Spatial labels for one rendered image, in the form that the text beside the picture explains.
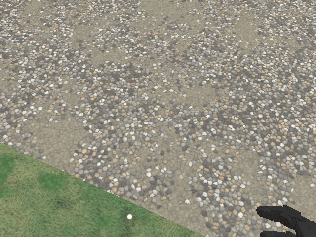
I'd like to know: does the robot right hand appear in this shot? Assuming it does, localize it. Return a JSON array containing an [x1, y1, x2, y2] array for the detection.
[[256, 204, 316, 237]]

